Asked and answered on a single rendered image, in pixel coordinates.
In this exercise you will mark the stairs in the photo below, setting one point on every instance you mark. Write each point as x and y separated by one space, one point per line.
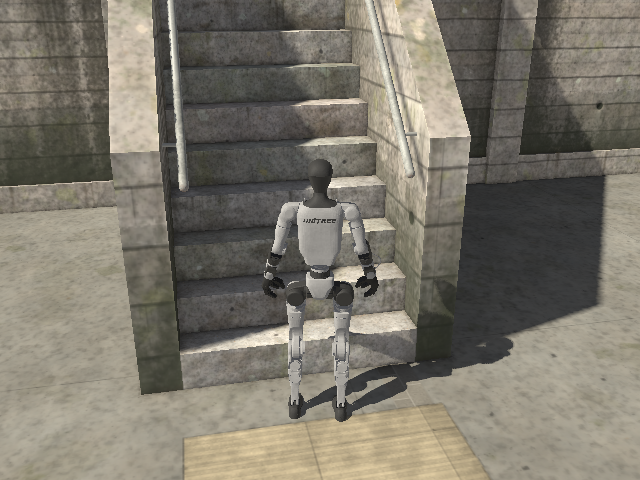
268 86

